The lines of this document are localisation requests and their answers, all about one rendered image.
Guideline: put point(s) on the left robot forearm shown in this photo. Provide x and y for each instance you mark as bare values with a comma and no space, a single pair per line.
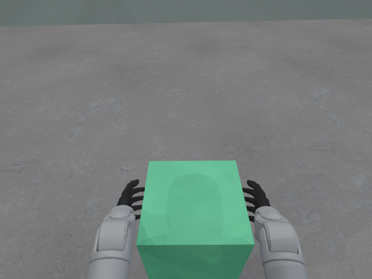
113,245

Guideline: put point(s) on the carton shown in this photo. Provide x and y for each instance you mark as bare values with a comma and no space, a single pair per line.
194,222

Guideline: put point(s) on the robot left hand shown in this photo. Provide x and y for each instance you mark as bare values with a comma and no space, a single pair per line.
127,199

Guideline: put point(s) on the robot right hand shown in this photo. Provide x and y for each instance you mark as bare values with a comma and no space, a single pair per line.
259,199

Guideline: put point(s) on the right robot forearm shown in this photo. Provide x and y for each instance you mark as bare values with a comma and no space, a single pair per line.
280,249

